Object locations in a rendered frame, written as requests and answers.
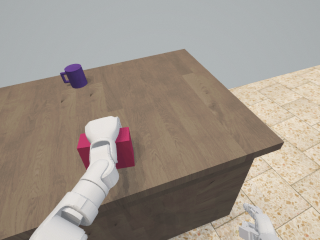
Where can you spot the left robot upper arm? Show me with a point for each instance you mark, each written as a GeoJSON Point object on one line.
{"type": "Point", "coordinates": [59, 228]}

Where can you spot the table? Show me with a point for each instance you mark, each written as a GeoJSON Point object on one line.
{"type": "Point", "coordinates": [193, 143]}

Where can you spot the robot right hand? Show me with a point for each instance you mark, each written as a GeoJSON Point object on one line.
{"type": "Point", "coordinates": [262, 224]}

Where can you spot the robot left forearm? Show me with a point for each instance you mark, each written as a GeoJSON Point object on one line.
{"type": "Point", "coordinates": [80, 206]}

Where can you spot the robot left hand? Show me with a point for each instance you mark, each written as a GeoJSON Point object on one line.
{"type": "Point", "coordinates": [106, 127]}

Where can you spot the sponge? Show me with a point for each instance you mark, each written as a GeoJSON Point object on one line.
{"type": "Point", "coordinates": [124, 149]}

